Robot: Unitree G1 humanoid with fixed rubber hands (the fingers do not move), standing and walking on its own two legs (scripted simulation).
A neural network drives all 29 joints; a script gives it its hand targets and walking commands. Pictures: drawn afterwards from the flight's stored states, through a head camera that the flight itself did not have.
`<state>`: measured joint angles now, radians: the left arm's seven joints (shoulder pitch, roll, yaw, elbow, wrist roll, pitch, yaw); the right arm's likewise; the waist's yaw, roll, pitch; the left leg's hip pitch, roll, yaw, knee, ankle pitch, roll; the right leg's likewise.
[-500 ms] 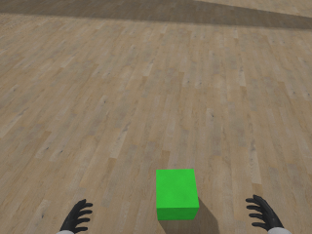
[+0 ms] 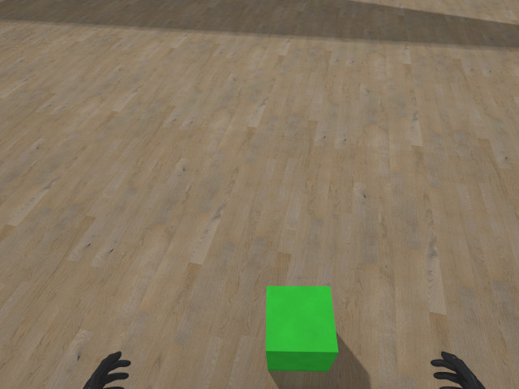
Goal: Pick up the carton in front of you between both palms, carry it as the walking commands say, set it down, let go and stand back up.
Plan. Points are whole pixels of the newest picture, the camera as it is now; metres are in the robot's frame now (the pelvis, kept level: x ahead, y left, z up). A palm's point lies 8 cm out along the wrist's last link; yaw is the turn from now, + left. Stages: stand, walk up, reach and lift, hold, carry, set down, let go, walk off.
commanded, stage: stand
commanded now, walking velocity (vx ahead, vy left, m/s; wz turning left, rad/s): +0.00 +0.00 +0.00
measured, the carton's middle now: (298, 329) +0.41 -0.07 -0.64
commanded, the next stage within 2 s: none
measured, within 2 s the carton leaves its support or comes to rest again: neither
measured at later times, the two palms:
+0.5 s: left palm out of the picture +0.08 +0.30 -0.09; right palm out of the picture +0.08 -0.31 -0.10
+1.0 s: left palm out of the picture +0.06 +0.30 -0.09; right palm out of the picture +0.06 -0.31 -0.10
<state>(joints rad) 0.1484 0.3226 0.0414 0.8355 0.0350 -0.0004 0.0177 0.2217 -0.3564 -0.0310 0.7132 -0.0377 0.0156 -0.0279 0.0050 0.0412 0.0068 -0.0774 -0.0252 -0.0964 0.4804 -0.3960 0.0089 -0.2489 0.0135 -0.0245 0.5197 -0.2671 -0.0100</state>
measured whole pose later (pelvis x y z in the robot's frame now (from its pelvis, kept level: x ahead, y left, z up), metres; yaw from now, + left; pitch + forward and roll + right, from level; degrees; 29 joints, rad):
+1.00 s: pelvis -0.03 -0.01 +0.01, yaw +0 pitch -2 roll +0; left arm 0.11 0.38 0.02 1.04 0.01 -0.01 0.01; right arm 0.19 -0.40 0.00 0.94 -0.02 -0.01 -0.02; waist 0.01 0.02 0.03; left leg -0.03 -0.02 -0.10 0.37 -0.30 0.00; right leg -0.20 0.01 -0.02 0.41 -0.17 -0.02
